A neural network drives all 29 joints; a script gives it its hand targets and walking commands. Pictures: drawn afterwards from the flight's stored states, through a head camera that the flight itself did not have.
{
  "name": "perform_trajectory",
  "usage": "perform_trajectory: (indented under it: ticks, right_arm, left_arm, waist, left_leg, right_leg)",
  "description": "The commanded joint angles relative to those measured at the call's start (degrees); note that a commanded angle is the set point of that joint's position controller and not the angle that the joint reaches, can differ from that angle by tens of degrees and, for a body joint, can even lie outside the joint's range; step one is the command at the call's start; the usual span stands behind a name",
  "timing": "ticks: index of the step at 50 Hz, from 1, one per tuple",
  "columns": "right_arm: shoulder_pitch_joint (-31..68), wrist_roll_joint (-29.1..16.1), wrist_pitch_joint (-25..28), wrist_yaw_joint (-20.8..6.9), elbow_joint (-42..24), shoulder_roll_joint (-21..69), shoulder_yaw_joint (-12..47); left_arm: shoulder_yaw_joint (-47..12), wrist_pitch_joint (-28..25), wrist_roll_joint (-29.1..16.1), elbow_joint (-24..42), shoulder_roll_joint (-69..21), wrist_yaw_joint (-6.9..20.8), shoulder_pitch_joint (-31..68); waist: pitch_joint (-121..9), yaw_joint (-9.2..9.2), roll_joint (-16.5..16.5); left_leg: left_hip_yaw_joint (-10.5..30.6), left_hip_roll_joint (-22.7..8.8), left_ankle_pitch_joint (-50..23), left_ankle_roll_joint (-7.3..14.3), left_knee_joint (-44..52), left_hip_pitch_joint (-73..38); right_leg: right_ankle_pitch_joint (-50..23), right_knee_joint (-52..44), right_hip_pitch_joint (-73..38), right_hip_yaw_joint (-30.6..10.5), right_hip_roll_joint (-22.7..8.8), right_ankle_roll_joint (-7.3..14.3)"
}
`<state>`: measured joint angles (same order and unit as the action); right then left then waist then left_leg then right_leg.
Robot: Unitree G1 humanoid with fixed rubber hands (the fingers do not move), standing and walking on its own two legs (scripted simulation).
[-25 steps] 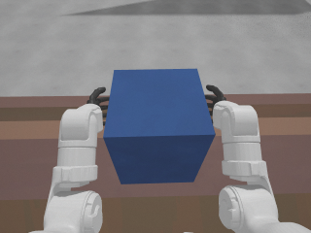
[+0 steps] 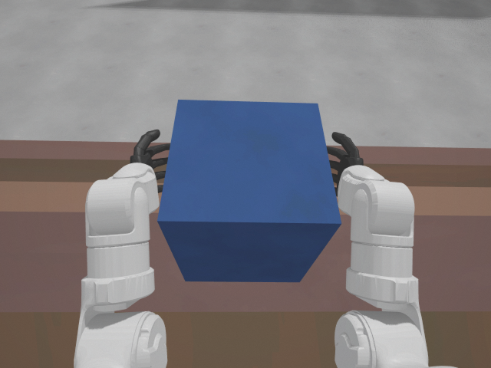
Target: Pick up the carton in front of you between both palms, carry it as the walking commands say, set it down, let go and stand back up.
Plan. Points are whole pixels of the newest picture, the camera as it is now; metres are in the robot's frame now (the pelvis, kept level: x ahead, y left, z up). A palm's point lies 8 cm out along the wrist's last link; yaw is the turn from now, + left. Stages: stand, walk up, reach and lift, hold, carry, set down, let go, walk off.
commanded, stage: carry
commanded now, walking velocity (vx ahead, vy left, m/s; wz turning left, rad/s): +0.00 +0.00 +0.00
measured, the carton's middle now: (245, 200) +0.37 +0.00 +0.04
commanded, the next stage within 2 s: none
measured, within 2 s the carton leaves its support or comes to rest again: neither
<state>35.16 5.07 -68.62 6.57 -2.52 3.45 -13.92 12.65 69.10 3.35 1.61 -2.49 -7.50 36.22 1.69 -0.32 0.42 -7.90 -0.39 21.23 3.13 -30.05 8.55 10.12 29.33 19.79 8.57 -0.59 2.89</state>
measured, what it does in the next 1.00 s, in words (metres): steps on the spot: left foot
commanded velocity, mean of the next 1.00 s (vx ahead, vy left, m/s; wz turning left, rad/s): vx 0.00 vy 0.00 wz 0.00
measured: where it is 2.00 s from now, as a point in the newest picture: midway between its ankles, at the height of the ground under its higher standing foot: outside the picture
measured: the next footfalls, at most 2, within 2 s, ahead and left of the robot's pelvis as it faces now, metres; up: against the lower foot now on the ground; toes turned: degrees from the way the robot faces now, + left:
left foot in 0.12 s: -0.01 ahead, +0.10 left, +0.00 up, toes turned +4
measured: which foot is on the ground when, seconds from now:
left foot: down 0.00-0.04, up 0.06-0.10, down 0.12-1.00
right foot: down 0.00-1.00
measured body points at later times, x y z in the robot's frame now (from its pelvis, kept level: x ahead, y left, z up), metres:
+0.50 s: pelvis -0.01 +0.01 -0.01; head -0.01 +0.02 +0.44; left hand +0.36 +0.16 +0.11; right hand +0.35 -0.14 +0.11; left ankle -0.05 +0.10 -0.74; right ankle +0.01 -0.10 -0.74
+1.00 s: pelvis -0.03 +0.01 +0.00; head -0.04 +0.02 +0.45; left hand +0.33 +0.16 +0.11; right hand +0.32 -0.15 +0.11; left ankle -0.05 +0.10 -0.74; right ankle +0.01 -0.10 -0.74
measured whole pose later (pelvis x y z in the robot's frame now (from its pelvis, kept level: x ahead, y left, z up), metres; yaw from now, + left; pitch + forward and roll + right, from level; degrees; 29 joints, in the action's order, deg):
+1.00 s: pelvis -0.03 +0.01 +0.00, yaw -1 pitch +1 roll +0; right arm 37.5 3.8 -69.6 6.6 11.7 0.1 -12.0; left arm 11.1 69.9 3.3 -11.6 -0.5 -7.4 37.7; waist -3.8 0.2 -0.1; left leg -5.9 0.2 18.4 2.9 -31.9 14.9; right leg 12.1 30.4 19.5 6.3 -1.7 1.2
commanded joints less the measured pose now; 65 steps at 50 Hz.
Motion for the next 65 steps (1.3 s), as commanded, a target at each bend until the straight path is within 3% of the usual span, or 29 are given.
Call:
perform_trajectory:
  ticks: [1, 2, 3, 4, 6, 7, 8, 9, 12, 14, 16, 24, 27, 42, 65]
  right_arm:
    - [40.2, -25.6, 0.4, -14.7, -2.8, 58.4, 43.4]
    - [41.0, -26.0, 0.5, -14.7, -2.2, 58.6, 43.4]
    - [41.4, -26.2, 0.5, -14.7, -2.1, 58.7, 43.3]
    - [42.0, -26.4, 0.6, -14.5, -2.3, 58.8, 43.0]
    - [41.6, -26.4, 0.4, -14.1, -1.4, 58.6, 41.8]
    - [40.8, -26.1, 0.2, -14.1, -0.2, 59.0, 41.4]
    - [40.8, -25.4, 0.6, -14.0, 1.0, 59.3, 41.4]
    - [40.6, -25.2, 0.6, -13.9, 1.4, 59.1, 40.7]
    - [40.1, -24.8, 0.4, -13.9, 2.3, 58.2, 39.7]
    - [39.4, -24.4, 0.4, -13.9, 3.5, 57.7, 38.8]
    - [39.8, -24.4, 0.4, -14.0, 4.2, 58.0, 38.2]
    - [43.8, -25.7, 0.6, -13.8, 4.8, 59.9, 37.7]
    - [44.0, -25.9, 0.5, -13.7, 5.5, 60.1, 37.3]
    - [44.0, -25.5, 0.4, -13.6, 7.8, 60.6, 35.3]
    - [44.6, -25.9, 0.4, -13.6, 7.6, 60.9, 35.4]
  left_arm:
    - [-41.6, -1.1, -22.1, 0.9, -59.9, 14.2, 37.6]
    - [-41.3, -1.2, -22.1, -0.6, -60.2, 14.2, 36.5]
    - [-40.9, -1.5, -22.2, -0.6, -60.5, 14.3, 35.9]
    - [-41.0, -1.6, -22.7, 0.5, -60.7, 14.3, 37.3]
    - [-41.3, -1.6, -23.5, 2.0, -60.4, 14.3, 39.2]
    - [-41.1, -1.5, -23.5, 1.5, -60.1, 14.3, 38.6]
    - [-41.3, -1.3, -23.6, 2.4, -60.5, 14.6, 40.0]
    - [-41.6, -1.1, -24.0, 2.0, -60.8, 14.7, 41.6]
    - [-41.1, -1.0, -24.7, -0.6, -61.1, 14.8, 41.2]
    - [-39.9, -0.9, -24.4, -2.8, -61.4, 14.9, 39.9]
    - [-39.0, -1.0, -24.2, -4.1, -61.8, 14.9, 39.9]
    - [-36.7, -1.2, -24.1, -5.6, -62.4, 14.6, 41.7]
    - [-36.1, -1.1, -23.9, -5.9, -62.1, 14.5, 41.7]
    - [-34.9, -0.9, -24.2, -6.7, -62.3, 14.4, 43.0]
    - [-34.6, -0.8, -23.9, -6.9, -62.1, 14.5, 43.1]
  waist:
    - [-31.7, 1.36, -2.6]
    - [-32.8, 2.65, -8.9]
    - [-32.5, 2.90, -12.4]
    - [-32.1, 2.36, -10.3]
    - [-32.2, 1.05, -7.7]
    - [-32.0, 1.03, -6.3]
    - [-29.6, 1.03, 0.7]
    - [-28.8, 0.69, 3.9]
    - [-29.5, 0.11, 3.9]
    - [-30.3, 0.19, 3.4]
    - [-30.3, 0.11, 2.4]
    - [-27.7, 0.46, -0.1]
    - [-27.2, 0.56, -0.3]
    - [-26.3, 0.44, -0.2]
    - [-26.9, 0.34, -0.3]
  left_leg:
    - [2.4, -5.9, -39.0, -2.7, -13.8, 2.9]
    - [4.0, -1.5, -9.2, -4.2, -16.2, 14.9]
    - [6.2, -0.3, 10.8, -4.1, -10.8, 18.4]
    - [6.9, -1.1, 10.7, -3.2, -2.4, 16.0]
    - [5.3, -2.4, -8.5, -2.3, 9.4, 1.6]
    - [7.2, -4.5, -18.2, -1.5, 7.3, -4.8]
    - [10.1, -9.2, -36.4, 0.3, 2.5, -4.5]
    - [10.3, -10.7, -45.3, 1.5, 0.3, -5.8]
    - [9.4, -10.3, -50.5, 1.3, -1.9, -6.1]
    - [8.5, -9.1, -48.5, 0.7, -2.8, -5.8]
    - [8.4, -8.7, -45.1, 0.4, -2.6, -5.1]
    - [9.1, -7.9, -28.0, 0.4, 0.4, -0.7]
    - [9.1, -7.6, -24.9, 0.3, 1.1, 0.0]
    - [9.0, -7.4, -18.6, 0.5, 2.6, 1.5]
    - [9.3, -7.7, -16.9, 0.7, 3.0, 2.6]
  right_leg:
    - [-55.6, 2.1, -26.8, -7.8, -8.4, 5.1]
    - [-73.8, 3.7, -37.0, -13.9, -14.5, 10.1]
    - [-73.5, 2.5, -39.2, -15.6, -16.4, 11.8]
    - [-65.6, 2.3, -37.4, -14.0, -15.7, 10.7]
    - [-43.2, 2.3, -25.2, -8.7, -11.4, 5.1]
    - [-27.5, 2.0, -16.9, -7.7, -9.1, 2.4]
    - [-11.9, 1.5, -12.3, -5.6, -6.0, 0.3]
    - [-6.5, 1.7, -10.1, -5.6, -5.1, -0.2]
    - [-14.0, 3.9, -9.9, -5.7, -5.3, 0.0]
    - [-19.9, 4.5, -10.6, -6.2, -6.2, 0.3]
    - [-21.0, 4.4, -10.9, -6.4, -6.5, 0.3]
    - [-14.2, 2.0, -11.1, -7.4, -7.1, 0.3]
    - [-13.5, 1.4, -11.1, -7.8, -7.3, 0.4]
    - [-10.2, -0.8, -10.2, -8.6, -7.5, 0.4]
    - [-9.0, -1.4, -10.1, -9.0, -7.4, 0.4]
